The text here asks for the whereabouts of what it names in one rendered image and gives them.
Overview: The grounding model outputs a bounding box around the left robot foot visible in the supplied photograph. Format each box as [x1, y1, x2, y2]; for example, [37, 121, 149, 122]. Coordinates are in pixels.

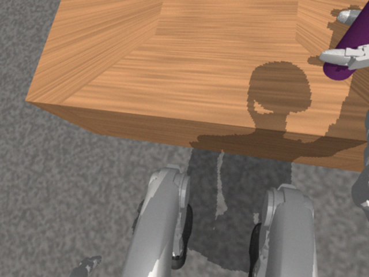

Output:
[171, 204, 193, 269]

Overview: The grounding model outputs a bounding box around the left robot hand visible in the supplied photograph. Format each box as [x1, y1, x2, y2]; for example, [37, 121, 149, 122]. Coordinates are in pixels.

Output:
[68, 256, 102, 277]

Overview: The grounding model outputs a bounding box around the right robot hand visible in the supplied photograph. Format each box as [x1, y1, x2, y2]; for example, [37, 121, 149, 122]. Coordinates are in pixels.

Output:
[319, 10, 369, 70]

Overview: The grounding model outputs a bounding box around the right robot foot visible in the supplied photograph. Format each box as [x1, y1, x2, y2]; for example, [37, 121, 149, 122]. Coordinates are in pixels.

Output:
[248, 223, 262, 277]

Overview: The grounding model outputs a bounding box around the right robot arm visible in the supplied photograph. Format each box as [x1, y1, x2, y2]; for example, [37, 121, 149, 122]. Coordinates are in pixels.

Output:
[351, 109, 369, 221]

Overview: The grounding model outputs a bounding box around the bottle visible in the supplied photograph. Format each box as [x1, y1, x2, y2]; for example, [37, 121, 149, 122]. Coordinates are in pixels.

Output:
[323, 1, 369, 81]

